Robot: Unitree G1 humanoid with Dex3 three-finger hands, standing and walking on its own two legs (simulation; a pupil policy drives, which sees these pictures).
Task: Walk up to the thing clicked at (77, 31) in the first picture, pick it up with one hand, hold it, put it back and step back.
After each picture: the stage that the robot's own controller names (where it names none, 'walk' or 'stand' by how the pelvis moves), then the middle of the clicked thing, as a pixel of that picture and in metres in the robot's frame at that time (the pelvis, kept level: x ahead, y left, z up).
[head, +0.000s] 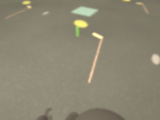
stand; (77, 31) +2.06 +0.43 -0.65
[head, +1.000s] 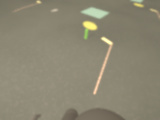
walk; (86, 34) +1.92 +0.13 -0.63
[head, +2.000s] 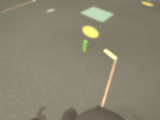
walk; (84, 46) +1.34 +0.09 -0.65
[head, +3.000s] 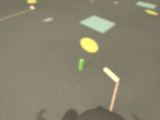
walk; (81, 64) +0.91 +0.12 -0.65
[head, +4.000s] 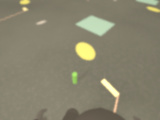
walk; (74, 78) +0.61 +0.19 -0.64
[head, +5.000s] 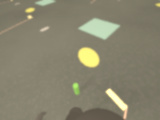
stand; (76, 89) +0.46 +0.21 -0.63
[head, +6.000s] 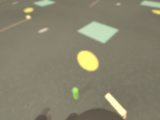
stand; (75, 93) +0.42 +0.18 -0.65
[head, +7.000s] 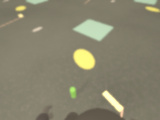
stand; (73, 92) +0.40 +0.21 -0.65
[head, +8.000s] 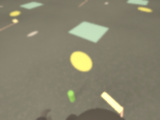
stand; (71, 96) +0.37 +0.23 -0.65
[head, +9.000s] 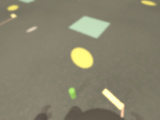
stand; (72, 93) +0.36 +0.23 -0.64
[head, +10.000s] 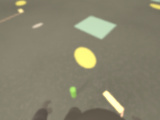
stand; (73, 92) +0.38 +0.20 -0.65
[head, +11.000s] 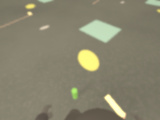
stand; (74, 93) +0.39 +0.18 -0.65
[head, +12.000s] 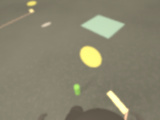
stand; (77, 90) +0.41 +0.18 -0.64
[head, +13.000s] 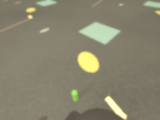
stand; (75, 95) +0.39 +0.19 -0.65
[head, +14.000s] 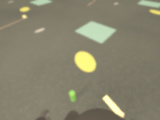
stand; (72, 96) +0.37 +0.21 -0.65
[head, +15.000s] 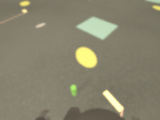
stand; (73, 90) +0.41 +0.19 -0.65
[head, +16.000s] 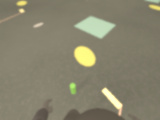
stand; (73, 89) +0.43 +0.20 -0.65
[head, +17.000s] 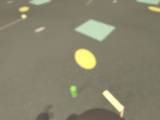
stand; (73, 91) +0.43 +0.21 -0.66
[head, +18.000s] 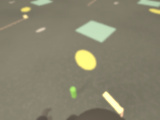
stand; (73, 92) +0.42 +0.21 -0.66
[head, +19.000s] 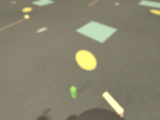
stand; (73, 92) +0.43 +0.21 -0.66
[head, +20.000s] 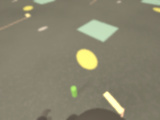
stand; (74, 91) +0.43 +0.21 -0.66
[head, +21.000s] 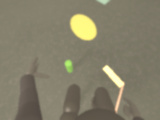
go down; (69, 66) +0.48 +0.21 -0.45
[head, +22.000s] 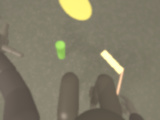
go down; (61, 51) +0.52 +0.24 -0.27
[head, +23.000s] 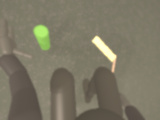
close in; (43, 40) +0.50 +0.27 -0.20
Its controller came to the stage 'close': no
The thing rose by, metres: 0.00
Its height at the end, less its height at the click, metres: +0.00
